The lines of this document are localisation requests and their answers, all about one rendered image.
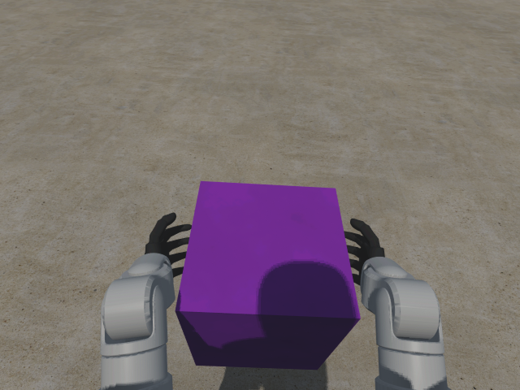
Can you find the right robot hand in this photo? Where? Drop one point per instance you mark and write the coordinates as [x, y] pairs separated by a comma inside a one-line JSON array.
[[369, 244]]

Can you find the right robot forearm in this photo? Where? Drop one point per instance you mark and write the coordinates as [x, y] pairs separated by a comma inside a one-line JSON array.
[[408, 327]]

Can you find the carton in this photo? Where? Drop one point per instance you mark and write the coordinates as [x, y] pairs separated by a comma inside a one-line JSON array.
[[267, 281]]

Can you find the left robot hand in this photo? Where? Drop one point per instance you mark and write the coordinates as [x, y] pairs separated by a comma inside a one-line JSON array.
[[160, 235]]

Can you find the left robot forearm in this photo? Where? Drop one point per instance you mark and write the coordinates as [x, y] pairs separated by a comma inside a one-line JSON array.
[[134, 326]]

